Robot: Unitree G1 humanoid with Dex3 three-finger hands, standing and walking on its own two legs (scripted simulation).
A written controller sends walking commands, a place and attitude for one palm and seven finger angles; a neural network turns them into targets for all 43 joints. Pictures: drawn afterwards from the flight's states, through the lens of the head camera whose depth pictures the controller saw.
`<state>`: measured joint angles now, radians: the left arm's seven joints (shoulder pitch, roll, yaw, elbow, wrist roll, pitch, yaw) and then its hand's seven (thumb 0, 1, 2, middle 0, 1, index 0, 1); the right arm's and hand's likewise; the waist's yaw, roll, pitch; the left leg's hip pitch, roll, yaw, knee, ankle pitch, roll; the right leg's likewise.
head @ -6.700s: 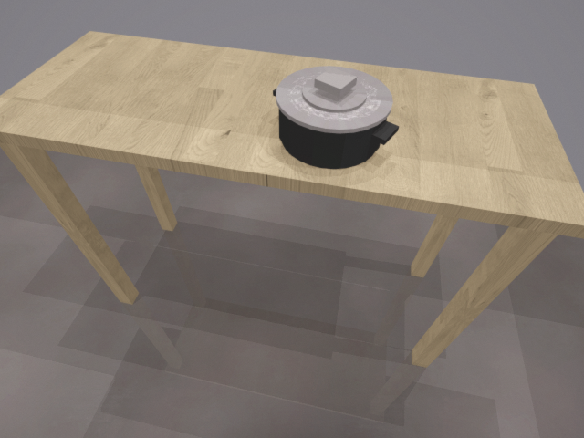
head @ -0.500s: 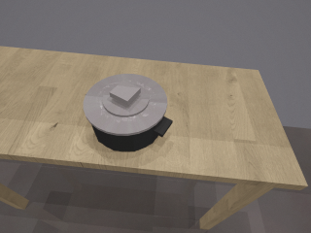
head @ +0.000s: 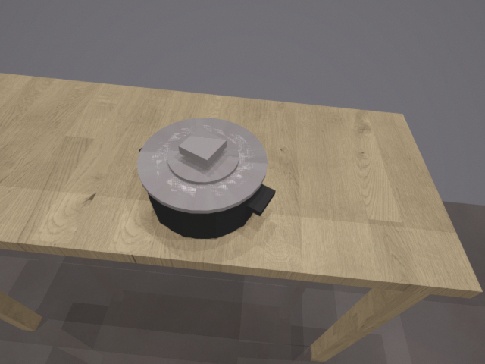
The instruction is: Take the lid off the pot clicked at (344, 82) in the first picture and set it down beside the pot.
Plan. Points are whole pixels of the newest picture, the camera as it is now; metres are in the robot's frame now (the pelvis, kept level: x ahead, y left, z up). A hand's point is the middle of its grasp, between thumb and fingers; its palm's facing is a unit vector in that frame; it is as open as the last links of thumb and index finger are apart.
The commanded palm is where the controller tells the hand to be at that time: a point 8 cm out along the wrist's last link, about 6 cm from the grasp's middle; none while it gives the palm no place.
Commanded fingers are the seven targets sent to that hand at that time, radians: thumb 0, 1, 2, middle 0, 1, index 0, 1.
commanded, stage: look again from close up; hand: left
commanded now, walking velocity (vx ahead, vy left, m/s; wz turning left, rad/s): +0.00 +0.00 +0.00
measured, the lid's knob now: (203, 146) +0.41 +0.10 +0.15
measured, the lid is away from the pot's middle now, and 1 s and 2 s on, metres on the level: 0.00 0.00 0.00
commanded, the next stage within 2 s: shuffle to correct the standing spot in 0.04 s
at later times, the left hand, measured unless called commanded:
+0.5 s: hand out of the picture -0.04 +0.18 -0.19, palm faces -0.01 -0.98 -0.20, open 7.4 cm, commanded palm none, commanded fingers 0.00 0.90 0.90 -0.20 -0.30 -0.20 -0.30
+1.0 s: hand out of the picture -0.04 +0.17 -0.18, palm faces -0.03 -0.99 -0.16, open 7.3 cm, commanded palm none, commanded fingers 0.00 0.90 0.90 -0.20 -0.30 -0.20 -0.30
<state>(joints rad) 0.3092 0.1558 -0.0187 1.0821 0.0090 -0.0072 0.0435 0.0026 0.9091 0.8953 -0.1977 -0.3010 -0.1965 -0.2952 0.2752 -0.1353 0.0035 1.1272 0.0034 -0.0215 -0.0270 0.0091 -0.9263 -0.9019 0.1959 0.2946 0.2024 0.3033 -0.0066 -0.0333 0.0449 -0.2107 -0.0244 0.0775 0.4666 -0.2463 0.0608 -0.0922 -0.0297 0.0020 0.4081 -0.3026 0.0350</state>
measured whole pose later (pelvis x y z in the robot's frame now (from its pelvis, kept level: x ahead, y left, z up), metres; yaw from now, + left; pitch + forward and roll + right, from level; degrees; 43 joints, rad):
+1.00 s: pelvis -0.05 +0.01 -0.01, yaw +0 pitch +1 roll -1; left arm 0.33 0.17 -0.03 1.01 0.02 -0.01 0.03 0.01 0.92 0.89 -0.20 -0.30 -0.20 -0.30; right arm 0.35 -0.11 -0.01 1.05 -0.01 0.01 -0.01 0.00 -0.91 -0.90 0.19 0.29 0.20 0.30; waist -0.02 -0.02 0.03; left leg -0.29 -0.03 0.05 0.55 -0.28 0.07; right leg -0.25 -0.03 -0.01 0.50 -0.27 0.01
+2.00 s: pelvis -0.07 +0.02 +0.00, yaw +0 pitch -2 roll -1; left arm 0.34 0.16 -0.01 1.07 0.02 0.01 0.04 0.00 0.91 0.90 -0.20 -0.30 -0.20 -0.30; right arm 0.26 -0.17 -0.02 1.09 -0.01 0.01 -0.01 0.00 -0.92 -0.90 0.19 0.29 0.20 0.30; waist 0.00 0.02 0.04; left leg -0.23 -0.06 0.07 0.48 -0.23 0.09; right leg -0.21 -0.06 0.01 0.48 -0.24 0.05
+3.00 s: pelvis -0.05 -0.01 +0.00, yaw -1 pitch -1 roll +0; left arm 0.32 0.12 -0.01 1.09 0.02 -0.01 0.05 0.00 0.91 0.90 -0.20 -0.30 -0.20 -0.30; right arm 0.29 -0.12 -0.01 1.12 -0.01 0.00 -0.02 0.01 -0.92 -0.90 0.19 0.29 0.20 0.30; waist -0.01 0.01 0.04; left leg -0.23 -0.03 0.07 0.48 -0.25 0.06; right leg -0.22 -0.03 0.01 0.49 -0.26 0.03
